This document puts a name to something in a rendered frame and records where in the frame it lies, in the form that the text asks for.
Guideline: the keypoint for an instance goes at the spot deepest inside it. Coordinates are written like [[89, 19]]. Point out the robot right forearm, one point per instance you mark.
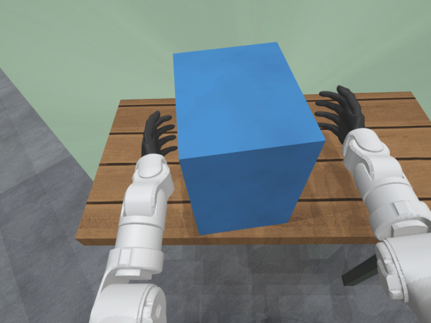
[[392, 204]]

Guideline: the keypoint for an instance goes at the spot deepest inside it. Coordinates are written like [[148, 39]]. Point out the robot left upper arm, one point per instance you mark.
[[130, 303]]

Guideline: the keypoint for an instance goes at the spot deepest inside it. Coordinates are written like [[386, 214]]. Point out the robot right upper arm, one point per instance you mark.
[[404, 269]]

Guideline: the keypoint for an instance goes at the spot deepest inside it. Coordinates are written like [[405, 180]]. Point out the carton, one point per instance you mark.
[[247, 139]]

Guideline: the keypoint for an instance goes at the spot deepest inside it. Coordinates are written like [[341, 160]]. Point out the left robot hand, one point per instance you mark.
[[151, 142]]

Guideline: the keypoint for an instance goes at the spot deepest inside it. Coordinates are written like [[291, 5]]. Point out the robot left forearm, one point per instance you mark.
[[137, 253]]

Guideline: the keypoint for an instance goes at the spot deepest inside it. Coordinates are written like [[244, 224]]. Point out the table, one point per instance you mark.
[[330, 209]]

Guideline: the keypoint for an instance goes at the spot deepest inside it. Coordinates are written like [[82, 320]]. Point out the right robot hand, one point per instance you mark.
[[349, 112]]

